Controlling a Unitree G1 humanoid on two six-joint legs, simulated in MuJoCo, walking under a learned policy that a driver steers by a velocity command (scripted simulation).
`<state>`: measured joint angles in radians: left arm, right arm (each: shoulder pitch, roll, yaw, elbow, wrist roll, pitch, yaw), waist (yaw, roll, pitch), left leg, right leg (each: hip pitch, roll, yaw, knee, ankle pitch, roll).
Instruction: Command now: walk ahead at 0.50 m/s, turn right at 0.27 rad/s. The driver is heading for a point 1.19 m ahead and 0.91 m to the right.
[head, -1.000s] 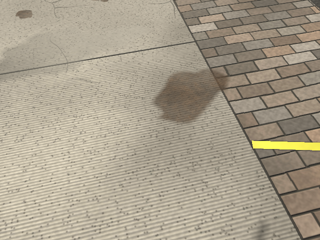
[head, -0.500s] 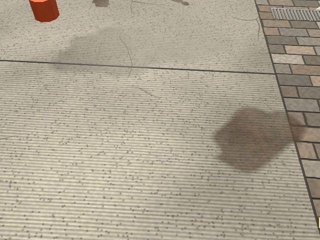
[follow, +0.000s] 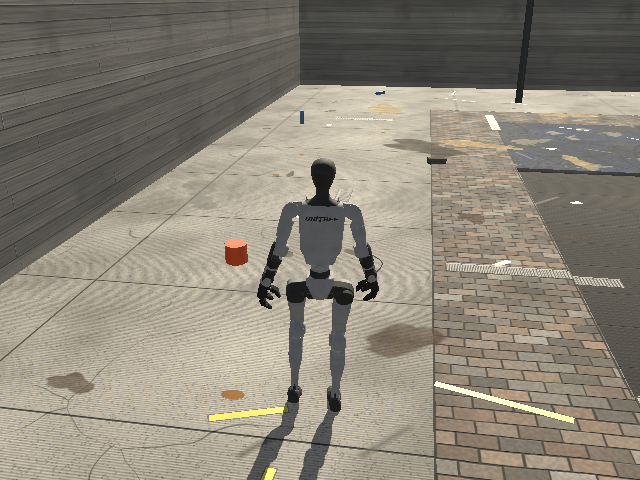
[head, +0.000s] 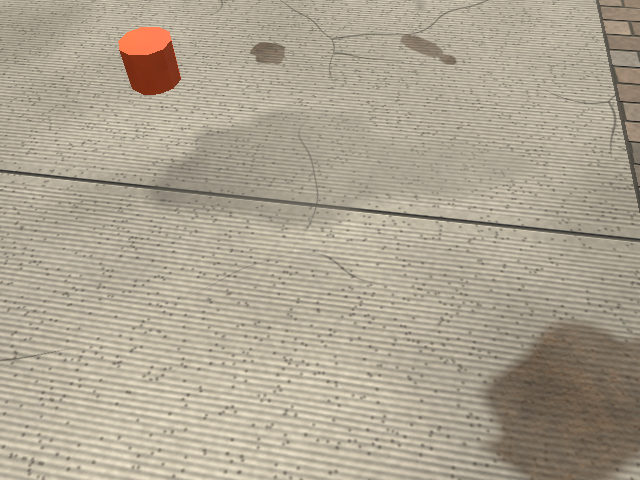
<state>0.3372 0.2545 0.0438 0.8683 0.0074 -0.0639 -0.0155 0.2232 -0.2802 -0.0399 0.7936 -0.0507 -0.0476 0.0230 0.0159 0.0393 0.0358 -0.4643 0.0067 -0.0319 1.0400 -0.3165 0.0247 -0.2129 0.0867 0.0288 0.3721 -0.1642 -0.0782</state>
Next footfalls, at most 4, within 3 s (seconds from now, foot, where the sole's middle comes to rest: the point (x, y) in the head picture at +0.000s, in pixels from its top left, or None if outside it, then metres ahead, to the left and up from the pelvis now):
0.28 left None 0.30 0.11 -0.78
0.76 right None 0.43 -0.13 -0.78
1.28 left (336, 477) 0.49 0.04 -0.78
1.80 right None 0.39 -0.25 -0.78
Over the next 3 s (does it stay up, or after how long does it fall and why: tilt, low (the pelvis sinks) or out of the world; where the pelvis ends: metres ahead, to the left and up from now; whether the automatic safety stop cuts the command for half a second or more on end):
stays up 0.76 -0.68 0.00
